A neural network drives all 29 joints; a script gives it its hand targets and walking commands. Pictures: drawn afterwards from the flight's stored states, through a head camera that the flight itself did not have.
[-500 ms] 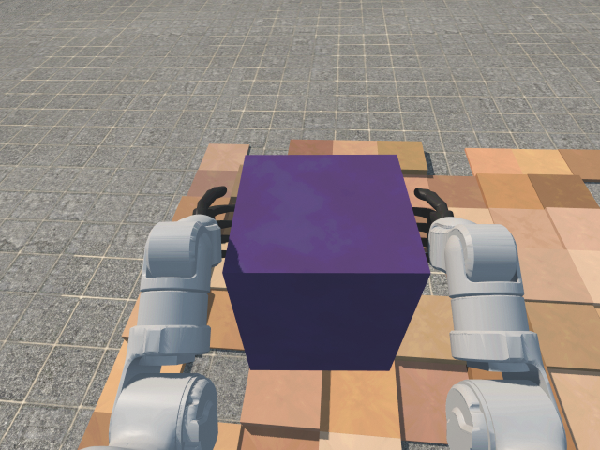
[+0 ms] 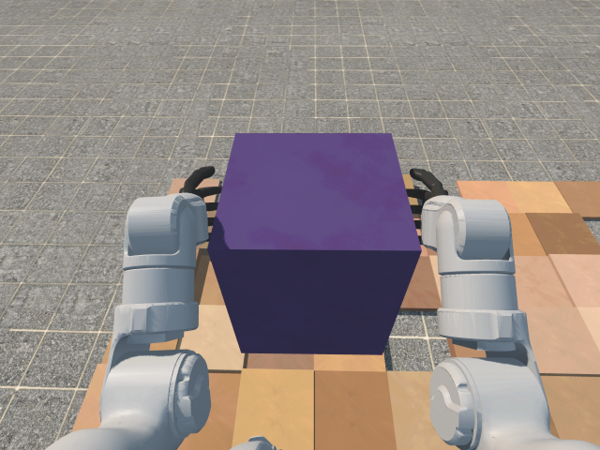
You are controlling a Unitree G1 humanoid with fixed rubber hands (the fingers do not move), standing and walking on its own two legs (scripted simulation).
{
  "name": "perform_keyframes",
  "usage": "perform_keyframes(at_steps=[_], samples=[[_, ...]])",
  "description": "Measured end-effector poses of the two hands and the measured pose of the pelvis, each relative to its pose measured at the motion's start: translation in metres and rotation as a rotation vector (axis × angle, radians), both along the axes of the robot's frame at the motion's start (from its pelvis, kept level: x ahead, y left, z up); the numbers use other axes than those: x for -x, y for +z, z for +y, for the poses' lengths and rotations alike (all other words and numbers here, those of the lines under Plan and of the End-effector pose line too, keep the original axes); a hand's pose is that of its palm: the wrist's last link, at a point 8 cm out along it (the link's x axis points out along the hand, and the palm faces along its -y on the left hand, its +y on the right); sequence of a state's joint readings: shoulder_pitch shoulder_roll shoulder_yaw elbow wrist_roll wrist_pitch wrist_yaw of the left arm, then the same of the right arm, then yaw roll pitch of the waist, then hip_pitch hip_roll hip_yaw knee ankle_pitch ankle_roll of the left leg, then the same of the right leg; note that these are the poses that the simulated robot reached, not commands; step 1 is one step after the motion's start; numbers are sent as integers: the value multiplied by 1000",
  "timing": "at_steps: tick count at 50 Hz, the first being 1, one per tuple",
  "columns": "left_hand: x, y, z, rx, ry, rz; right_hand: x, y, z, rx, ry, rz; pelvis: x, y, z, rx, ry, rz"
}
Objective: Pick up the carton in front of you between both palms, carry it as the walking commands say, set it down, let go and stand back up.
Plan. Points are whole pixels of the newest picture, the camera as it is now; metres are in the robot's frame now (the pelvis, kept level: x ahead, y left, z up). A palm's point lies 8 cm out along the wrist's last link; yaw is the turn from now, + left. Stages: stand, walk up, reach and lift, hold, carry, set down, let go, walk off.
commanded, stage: carry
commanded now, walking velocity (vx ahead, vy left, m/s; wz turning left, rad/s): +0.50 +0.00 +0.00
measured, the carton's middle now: (312, 249) +0.38 +0.00 +0.06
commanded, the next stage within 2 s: none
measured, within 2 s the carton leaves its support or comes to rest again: neither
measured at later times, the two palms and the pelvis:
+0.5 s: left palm (255, 77) +0.66 +0.09 +0.17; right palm (431, 79) +0.66 -0.21 +0.16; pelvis +0.29 -0.06 +0.01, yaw +1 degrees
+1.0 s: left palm (248, 54) +0.95 +0.14 +0.07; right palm (373, 49) +0.95 -0.16 +0.09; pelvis +0.59 -0.02 -0.02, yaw +0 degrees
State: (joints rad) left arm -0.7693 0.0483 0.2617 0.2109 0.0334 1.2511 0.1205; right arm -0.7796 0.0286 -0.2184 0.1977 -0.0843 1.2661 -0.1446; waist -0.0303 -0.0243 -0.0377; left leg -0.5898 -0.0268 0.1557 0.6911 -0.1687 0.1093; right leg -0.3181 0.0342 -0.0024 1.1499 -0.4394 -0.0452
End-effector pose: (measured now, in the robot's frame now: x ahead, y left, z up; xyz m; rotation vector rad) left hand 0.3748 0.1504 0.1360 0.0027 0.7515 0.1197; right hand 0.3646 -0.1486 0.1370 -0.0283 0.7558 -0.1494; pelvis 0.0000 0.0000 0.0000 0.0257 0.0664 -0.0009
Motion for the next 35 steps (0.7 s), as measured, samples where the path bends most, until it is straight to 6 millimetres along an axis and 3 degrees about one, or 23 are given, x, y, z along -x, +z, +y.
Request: perform_keyframes(at_steps=[5,13,17,21,26,35], samples=[[-56,3,-15,3,-43,31,-40,1,-14,-3,-46,31,-47,21,5,18,-2,3],[-141,24,-28,27,-13,-33,-130,23,-27,-33,-65,-36,-140,33,-10,20,-1,24],[-188,36,-37,21,8,-86,-184,33,-37,-35,-39,-87,-198,28,-28,7,1,21],[-243,45,-52,-14,19,-151,-247,36,-52,-34,5,-153,-256,5,-48,2,16,13],[-290,31,-61,-51,33,-53,-306,22,-61,-49,36,-54,-304,9,-61,-2,20,21],[-377,8,-52,-26,78,29,-403,3,-52,-61,47,30,-394,21,-64,-1,16,31]])
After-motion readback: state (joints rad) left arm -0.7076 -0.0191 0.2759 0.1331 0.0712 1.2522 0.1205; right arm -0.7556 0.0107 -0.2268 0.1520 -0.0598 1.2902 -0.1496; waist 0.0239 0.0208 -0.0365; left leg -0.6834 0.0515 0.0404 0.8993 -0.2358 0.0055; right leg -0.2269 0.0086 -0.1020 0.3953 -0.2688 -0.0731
